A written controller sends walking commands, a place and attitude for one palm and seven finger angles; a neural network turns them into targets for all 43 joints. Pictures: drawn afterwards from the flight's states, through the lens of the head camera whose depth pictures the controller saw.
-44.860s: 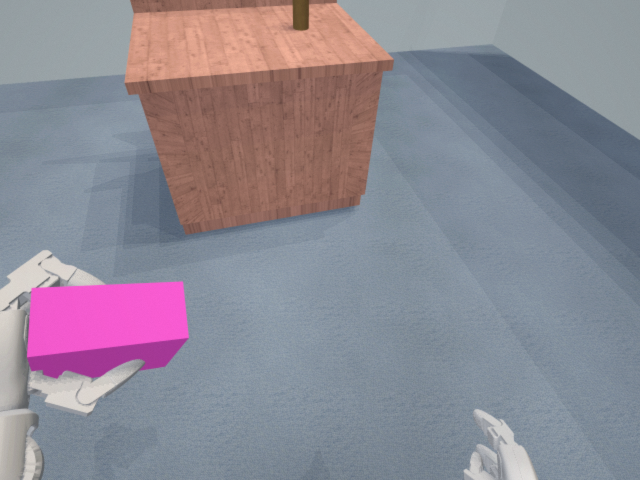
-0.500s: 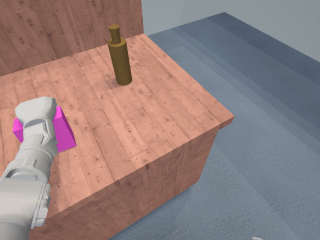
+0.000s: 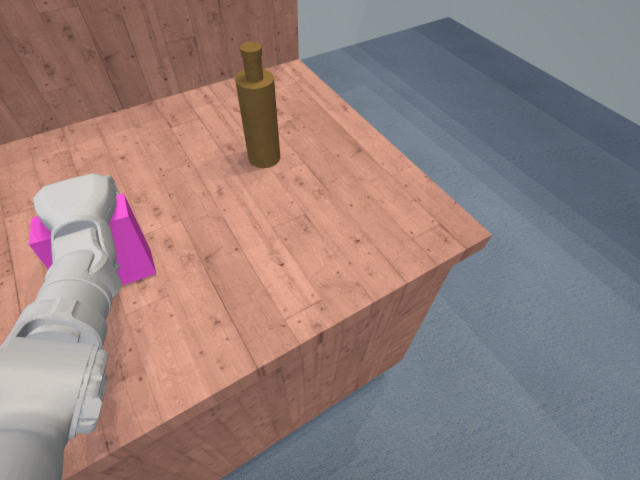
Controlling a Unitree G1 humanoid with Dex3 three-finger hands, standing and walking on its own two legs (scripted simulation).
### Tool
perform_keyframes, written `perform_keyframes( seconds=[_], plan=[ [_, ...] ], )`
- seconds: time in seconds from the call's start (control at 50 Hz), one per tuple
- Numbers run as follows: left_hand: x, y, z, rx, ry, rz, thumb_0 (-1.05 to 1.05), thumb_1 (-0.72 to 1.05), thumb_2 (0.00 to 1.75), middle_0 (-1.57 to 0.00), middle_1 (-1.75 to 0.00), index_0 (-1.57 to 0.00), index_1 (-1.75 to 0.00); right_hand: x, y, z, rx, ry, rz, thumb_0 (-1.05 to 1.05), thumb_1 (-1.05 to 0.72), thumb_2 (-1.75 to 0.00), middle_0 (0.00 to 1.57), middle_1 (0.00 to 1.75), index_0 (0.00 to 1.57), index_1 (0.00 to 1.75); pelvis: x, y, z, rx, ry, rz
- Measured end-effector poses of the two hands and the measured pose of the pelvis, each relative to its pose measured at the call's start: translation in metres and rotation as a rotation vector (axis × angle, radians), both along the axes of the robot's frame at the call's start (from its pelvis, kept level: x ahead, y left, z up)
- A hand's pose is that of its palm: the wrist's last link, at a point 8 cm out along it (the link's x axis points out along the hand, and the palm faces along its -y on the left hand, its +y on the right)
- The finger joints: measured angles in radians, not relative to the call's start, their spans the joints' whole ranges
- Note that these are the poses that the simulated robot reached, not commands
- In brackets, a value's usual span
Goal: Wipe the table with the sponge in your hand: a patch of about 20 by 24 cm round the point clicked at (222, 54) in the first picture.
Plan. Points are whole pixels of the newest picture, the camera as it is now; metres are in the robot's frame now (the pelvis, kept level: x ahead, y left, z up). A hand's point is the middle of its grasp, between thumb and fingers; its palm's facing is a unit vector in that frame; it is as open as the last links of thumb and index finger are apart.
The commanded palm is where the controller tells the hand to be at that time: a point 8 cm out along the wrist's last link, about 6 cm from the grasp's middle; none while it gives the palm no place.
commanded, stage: slide back across to the first lane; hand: left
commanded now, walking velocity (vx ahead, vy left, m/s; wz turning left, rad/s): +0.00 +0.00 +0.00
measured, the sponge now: (103, 257) +0.42 +0.31 +0.01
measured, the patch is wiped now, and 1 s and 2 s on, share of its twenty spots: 1.00 1.00 1.00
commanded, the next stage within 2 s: wipe back along the first lane in 0.46 s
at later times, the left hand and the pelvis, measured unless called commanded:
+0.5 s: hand (57, 242) +0.42 +0.35 +0.05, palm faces -0.07 -0.04 -1.00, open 9.9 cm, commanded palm +0.38 +0.35 +0.10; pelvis +0.03 +0.02 +0.01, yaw +1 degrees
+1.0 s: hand (40, 270) +0.38 +0.35 +0.05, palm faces -0.07 -0.02 -1.00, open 9.9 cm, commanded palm +0.34 +0.33 +0.08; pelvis +0.03 +0.02 +0.01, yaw +2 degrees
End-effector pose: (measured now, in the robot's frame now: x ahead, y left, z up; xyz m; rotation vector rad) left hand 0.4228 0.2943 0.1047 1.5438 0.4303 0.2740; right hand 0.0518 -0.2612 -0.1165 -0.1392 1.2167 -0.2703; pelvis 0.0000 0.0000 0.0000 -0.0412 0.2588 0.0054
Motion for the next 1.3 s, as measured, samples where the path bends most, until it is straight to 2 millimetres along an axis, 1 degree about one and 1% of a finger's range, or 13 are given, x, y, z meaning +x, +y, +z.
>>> perform_keyframes(
  seconds=[0.1,0.22,0.36,0.48,0.58,0.64,0.7,0.86,1.08,1.18,1.3],
  plan=[
    [0.0,0.009,0.001,-0.016,-0.009,0.011,0.0,-0.54,1.11,-0.77,-1.35,-0.78,-1.37,0.009,0.01,0.003,0.006,-0.015,0.004,0.01,-0.9,-0.89,0.2,0.3,0.2,0.3,0.005,0.007,0.003,-0.001,-0.014,-0.002],
    [-0.001,0.022,0.001,-0.025,-0.009,0.016,0.0,-0.53,1.11,-0.76,-1.36,-0.77,-1.38,0.03,0.017,0.01,0.004,-0.046,0.027,0.01,-0.9,-0.89,0.2,0.3,0.2,0.3,0.013,0.015,0.005,-0.003,-0.024,-0.001],
    [-0.01,0.035,0.001,-0.021,-0.025,0.009,0.0,-0.52,1.11,-0.74,-1.37,-0.76,-1.39,0.059,0.023,0.014,0.003,-0.076,0.063,0.01,-0.9,-0.89,0.2,0.3,0.2,0.3,0.022,0.022,0.006,-0.006,-0.038,0.006],
    [-0.019,0.043,0.0,-0.017,-0.029,0.02,0.0,-0.52,1.1,-0.74,-1.38,-0.75,-1.4,0.084,0.029,0.018,0.007,-0.101,0.097,0.01,-0.9,-0.89,0.2,0.3,0.2,0.3,0.026,0.024,0.008,-0.005,-0.051,0.014],
    [-0.026,0.054,0.001,-0.021,-0.012,0.04,0.0,-0.51,1.1,-0.74,-1.38,-0.75,-1.4,0.1,0.033,0.022,0.007,-0.12,0.12,0.01,-0.9,-0.89,0.2,0.3,0.2,0.3,0.028,0.023,0.01,-0.004,-0.059,0.018],
    [-0.031,0.059,0.001,-0.023,-0.004,0.047,0.0,-0.51,1.1,-0.73,-1.38,-0.75,-1.4,0.104,0.033,0.023,0.008,-0.128,0.128,0.01,-0.9,-0.89,0.2,0.3,0.2,0.3,0.029,0.022,0.01,-0.004,-0.061,0.022],
    [-0.037,0.06,0.0,-0.019,-0.007,0.04,-0.01,-0.51,1.1,-0.73,-1.38,-0.74,-1.4,0.106,0.033,0.023,0.01,-0.129,0.132,0.01,-0.9,-0.89,0.2,0.3,0.2,0.3,0.03,0.022,0.011,-0.005,-0.063,0.025],
    [-0.055,0.054,-0.001,-0.001,-0.033,0.032,-0.01,-0.49,1.09,-0.72,-1.39,-0.73,-1.41,0.105,0.031,0.022,0.018,-0.122,0.133,0.01,-0.9,-0.89,0.2,0.3,0.2,0.3,0.029,0.021,0.011,-0.003,-0.079,0.027],
    [-0.066,0.047,-0.002,0.007,-0.023,0.042,-0.01,-0.47,1.08,-0.71,-1.39,-0.72,-1.42,0.11,0.03,0.025,0.02,-0.153,0.133,0.01,-0.9,-0.89,0.2,0.3,0.2,0.3,0.026,0.018,0.012,0.002,-0.097,0.023],
    [-0.077,0.044,-0.001,-0.005,-0.042,0.039,-0.01,-0.47,1.07,-0.7,-1.39,-0.71,-1.42,0.116,0.032,0.026,0.029,-0.178,0.139,0.01,-0.9,-0.89,0.2,0.3,0.2,0.3,0.027,0.018,0.013,0.003,-0.108,0.018],
    [-0.091,0.039,-0.001,-0.007,-0.055,0.037,0.0,-0.47,1.07,-0.7,-1.39,-0.71,-1.42,0.131,0.035,0.031,0.037,-0.22,0.159,0.01,-0.9,-0.89,0.2,0.3,0.2,0.3,0.028,0.018,0.014,0.005,-0.126,0.019]
  ],
)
